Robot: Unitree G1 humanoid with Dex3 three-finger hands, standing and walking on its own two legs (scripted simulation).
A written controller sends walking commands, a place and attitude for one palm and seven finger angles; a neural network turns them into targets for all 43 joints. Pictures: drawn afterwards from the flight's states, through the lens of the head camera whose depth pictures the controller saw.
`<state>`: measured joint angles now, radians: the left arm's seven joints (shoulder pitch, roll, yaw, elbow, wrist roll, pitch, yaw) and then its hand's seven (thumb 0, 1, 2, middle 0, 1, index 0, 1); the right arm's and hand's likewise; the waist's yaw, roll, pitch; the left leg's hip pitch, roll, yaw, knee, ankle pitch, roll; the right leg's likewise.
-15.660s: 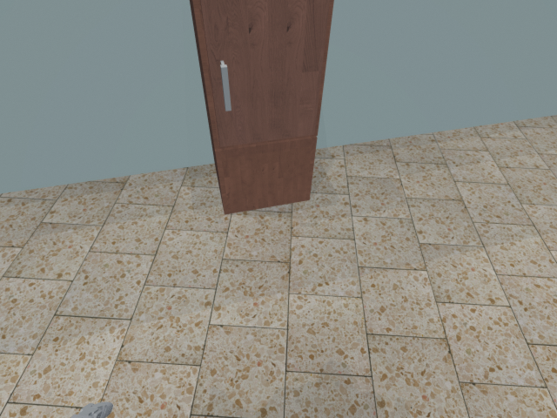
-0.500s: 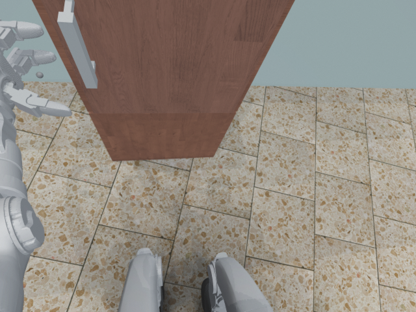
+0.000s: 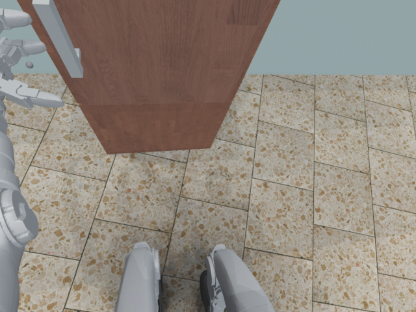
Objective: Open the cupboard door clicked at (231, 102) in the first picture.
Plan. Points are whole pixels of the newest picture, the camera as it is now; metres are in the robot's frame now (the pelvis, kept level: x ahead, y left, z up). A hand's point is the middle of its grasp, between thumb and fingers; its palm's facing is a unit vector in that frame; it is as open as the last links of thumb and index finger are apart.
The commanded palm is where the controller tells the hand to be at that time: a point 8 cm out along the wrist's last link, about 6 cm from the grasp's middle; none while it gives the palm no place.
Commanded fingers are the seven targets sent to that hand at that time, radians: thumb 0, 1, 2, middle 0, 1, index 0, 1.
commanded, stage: slide the fingers in behind the handle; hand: left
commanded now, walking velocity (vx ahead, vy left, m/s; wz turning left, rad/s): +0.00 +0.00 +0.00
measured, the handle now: (63, 33) +0.58 +0.22 +0.06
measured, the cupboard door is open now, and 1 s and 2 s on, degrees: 0 0 1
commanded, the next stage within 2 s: close the thumb around the handle in 1.48 s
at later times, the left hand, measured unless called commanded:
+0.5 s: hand (50, 65) +0.52 +0.23 +0.05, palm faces +0.06 -1.00 -0.01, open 14.0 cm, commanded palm +0.51 +0.25 +0.05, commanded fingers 0.00 -0.50 0.30 -0.30 -1.20 -0.30 -1.20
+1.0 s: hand (74, 63) +0.53 +0.20 +0.06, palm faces +0.07 -1.00 -0.03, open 14.0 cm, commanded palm +0.50 +0.22 +0.05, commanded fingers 0.00 -0.50 0.30 -0.30 -1.20 -0.30 -1.20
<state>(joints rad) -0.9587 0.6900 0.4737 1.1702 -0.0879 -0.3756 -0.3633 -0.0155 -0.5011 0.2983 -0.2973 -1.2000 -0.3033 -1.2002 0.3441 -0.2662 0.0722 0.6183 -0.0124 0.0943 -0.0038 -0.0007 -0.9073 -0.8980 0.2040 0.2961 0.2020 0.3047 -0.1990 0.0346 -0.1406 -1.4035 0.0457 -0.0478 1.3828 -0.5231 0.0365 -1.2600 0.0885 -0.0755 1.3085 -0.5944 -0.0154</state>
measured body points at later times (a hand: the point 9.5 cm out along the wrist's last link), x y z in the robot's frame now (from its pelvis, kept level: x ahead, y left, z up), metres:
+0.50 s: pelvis +0.00 +0.00 +0.00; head +0.18 +0.04 +0.42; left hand +0.51 +0.29 +0.05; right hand +0.02 -0.27 -0.10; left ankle +0.05 +0.09 -0.60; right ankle +0.01 -0.12 -0.60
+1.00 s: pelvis +0.01 -0.01 +0.01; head +0.17 +0.03 +0.42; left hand +0.52 +0.25 +0.06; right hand +0.02 -0.26 -0.10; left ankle +0.05 +0.09 -0.60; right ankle +0.01 -0.12 -0.60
